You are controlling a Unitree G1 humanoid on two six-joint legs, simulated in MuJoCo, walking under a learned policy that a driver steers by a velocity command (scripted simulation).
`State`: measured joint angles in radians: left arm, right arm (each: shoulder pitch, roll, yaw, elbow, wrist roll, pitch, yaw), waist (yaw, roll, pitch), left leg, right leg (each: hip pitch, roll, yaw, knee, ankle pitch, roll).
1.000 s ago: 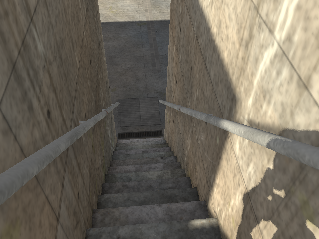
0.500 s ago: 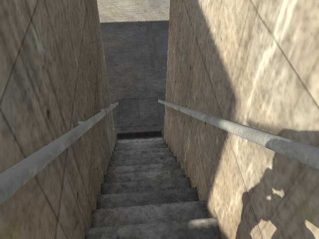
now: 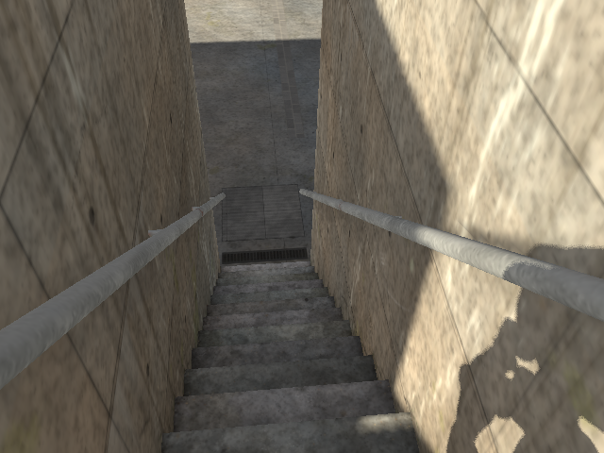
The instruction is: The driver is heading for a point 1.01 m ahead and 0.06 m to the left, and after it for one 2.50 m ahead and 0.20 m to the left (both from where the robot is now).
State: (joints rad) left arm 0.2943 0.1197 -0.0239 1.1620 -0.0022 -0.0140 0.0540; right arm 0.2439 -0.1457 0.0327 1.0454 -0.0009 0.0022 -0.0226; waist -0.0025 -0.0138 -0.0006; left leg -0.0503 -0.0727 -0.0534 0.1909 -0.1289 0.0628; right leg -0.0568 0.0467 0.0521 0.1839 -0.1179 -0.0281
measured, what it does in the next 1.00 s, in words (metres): stands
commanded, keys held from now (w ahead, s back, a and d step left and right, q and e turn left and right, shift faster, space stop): w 1.00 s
